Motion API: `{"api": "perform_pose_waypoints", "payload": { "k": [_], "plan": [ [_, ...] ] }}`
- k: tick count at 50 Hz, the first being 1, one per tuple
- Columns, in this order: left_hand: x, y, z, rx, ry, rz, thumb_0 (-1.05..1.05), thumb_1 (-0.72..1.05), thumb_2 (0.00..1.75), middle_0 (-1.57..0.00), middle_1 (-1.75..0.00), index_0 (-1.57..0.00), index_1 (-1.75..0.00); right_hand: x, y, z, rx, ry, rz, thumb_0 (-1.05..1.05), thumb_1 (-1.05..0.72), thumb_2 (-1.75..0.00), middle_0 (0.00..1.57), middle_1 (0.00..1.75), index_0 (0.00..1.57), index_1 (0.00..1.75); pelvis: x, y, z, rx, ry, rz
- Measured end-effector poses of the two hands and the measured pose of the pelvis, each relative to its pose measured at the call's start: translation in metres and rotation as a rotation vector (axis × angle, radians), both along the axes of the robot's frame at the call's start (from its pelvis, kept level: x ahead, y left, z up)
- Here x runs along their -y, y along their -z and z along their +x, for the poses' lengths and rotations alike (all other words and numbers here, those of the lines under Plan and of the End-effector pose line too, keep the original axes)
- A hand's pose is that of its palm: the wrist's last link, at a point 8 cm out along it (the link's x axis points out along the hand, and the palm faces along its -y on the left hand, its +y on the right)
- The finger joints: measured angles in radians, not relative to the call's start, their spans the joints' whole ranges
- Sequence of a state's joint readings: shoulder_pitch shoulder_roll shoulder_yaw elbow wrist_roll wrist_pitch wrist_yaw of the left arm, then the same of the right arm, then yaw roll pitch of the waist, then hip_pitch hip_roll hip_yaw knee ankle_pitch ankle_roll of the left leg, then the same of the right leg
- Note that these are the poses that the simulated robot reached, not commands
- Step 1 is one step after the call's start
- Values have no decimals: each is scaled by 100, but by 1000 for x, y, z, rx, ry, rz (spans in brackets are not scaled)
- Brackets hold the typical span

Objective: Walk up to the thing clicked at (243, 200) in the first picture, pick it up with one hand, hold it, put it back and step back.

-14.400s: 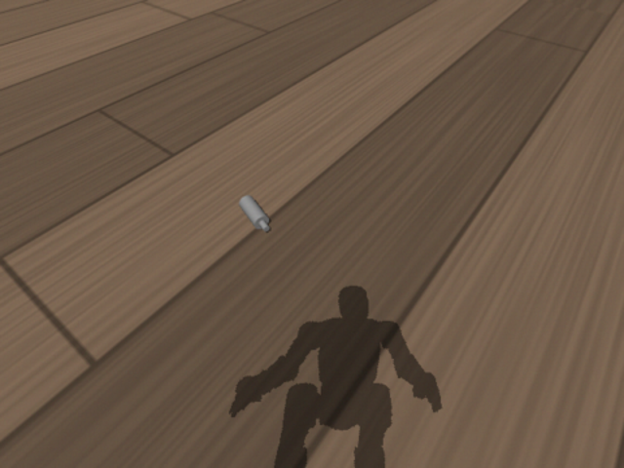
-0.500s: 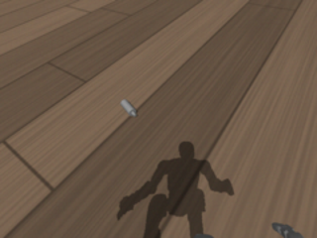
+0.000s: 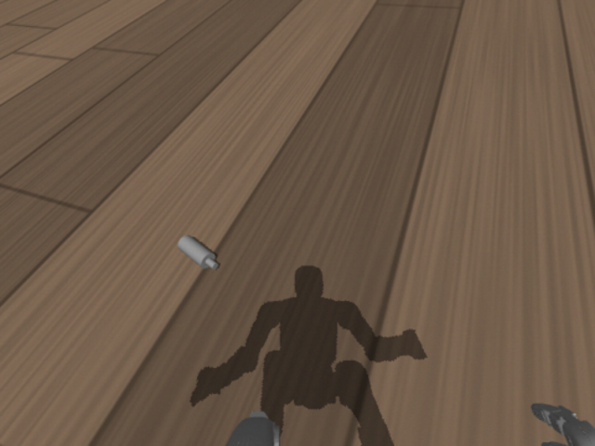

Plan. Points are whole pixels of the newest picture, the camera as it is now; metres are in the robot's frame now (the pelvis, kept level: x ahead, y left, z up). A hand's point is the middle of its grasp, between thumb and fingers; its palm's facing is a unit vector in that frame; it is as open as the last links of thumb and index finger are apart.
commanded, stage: walk up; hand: left
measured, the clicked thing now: (199, 254) +0.94 +0.49 -0.71
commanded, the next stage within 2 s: none
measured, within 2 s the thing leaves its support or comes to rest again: neither
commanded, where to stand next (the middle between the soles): +0.53 +0.55 m, yaw -41 degrees
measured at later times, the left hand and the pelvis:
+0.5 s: hand (84, 325) +0.35 +0.42 -0.12, palm faces -0.28 -0.80 -0.53, open 7.4 cm; pelvis +0.17 +0.18 +0.00, yaw -17 degrees
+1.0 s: hand (12, 271) +0.49 +0.65 -0.14, palm faces -0.36 -0.74 -0.57, open 7.4 cm; pelvis +0.29 +0.38 -0.01, yaw -25 degrees
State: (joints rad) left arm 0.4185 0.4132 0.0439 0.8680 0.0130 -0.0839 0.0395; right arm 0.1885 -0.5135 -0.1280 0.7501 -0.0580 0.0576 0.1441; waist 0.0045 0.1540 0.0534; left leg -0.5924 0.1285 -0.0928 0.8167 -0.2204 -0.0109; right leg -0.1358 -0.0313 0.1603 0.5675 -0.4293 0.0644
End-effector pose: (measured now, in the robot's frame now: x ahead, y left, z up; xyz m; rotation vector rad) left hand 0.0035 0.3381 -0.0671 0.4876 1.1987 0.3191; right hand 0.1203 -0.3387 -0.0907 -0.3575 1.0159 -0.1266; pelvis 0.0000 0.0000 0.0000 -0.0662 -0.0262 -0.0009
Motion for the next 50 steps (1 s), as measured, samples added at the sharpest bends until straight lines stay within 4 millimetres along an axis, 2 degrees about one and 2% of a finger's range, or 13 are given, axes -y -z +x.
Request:
{"api": "perform_pose_waypoints", "payload": {
  "k": [4,6,9,13,16,20,23,27,33,38,42,45,50],
  "plan": [
    [-63,27,80,7,95,30,1,89,90,-21,-30,-21,-30,-35,-2,12,16,80,-65,1,-91,-89,20,30,20,30,-46,18,34,-3,40,39],
    [-80,33,121,16,131,33,1,90,90,-21,-30,-21,-30,-55,-6,5,18,128,-73,1,-91,-89,20,30,20,30,-64,18,46,-2,73,37],
    [-88,26,175,34,198,-6,1,90,90,-20,-30,-20,-30,-84,-18,-12,-32,227,-59,1,-91,-89,20,30,20,30,-85,0,65,-6,109,31],
    [-95,11,234,48,265,-50,0,90,90,-20,-30,-20,-30,-120,-30,-33,-92,319,-45,1,-90,-89,20,30,20,30,-111,-19,95,-18,155,42],
    [-101,5,270,48,310,-54,0,90,90,-20,-30,-20,-30,-145,-27,-45,-131,374,-37,1,-90,-89,20,30,21,30,-129,-22,116,-12,188,51],
    [-105,2,314,57,361,-44,0,90,90,-20,-30,-20,-30,-177,-9,-51,-174,437,-5,1,-90,-89,20,30,20,30,-152,-17,142,1,236,66],
    [-111,4,340,85,396,-26,0,90,90,-20,-30,-21,-30,-197,14,-43,-178,471,31,1,-90,-89,20,30,20,30,-165,-4,160,13,272,71],
    [-137,3,353,140,364,10,0,90,90,-21,-30,-21,-30,-225,34,-8,-170,442,65,1,-91,-89,20,30,20,30,-187,5,173,37,290,14],
    [-190,-10,365,156,342,46,0,90,90,-21,-30,-21,-30,-254,24,49,-82,382,81,1,-90,-89,20,30,21,30,-229,0,197,45,316,30],
    [-248,-7,394,116,407,71,0,89,90,-21,-30,-21,-30,-273,15,74,-32,404,7,1,-90,-89,20,30,21,30,-280,7,221,15,360,37],
    [-312,11,431,105,439,101,0,89,90,-21,-30,-21,-30,-305,16,79,-59,429,-82,1,-91,-89,20,30,20,30,-333,27,242,-7,379,25],
    [-350,27,459,75,421,136,1,89,90,-21,-30,-21,-30,-348,17,67,-89,481,-97,1,-91,-89,20,30,20,30,-359,34,258,16,419,57],
    [-350,24,497,35,442,59,1,90,90,-20,-30,-20,-30,-419,8,41,-212,600,-22,1,-91,-89,20,30,20,30,-380,9,294,0,436,29]
  ]
}}
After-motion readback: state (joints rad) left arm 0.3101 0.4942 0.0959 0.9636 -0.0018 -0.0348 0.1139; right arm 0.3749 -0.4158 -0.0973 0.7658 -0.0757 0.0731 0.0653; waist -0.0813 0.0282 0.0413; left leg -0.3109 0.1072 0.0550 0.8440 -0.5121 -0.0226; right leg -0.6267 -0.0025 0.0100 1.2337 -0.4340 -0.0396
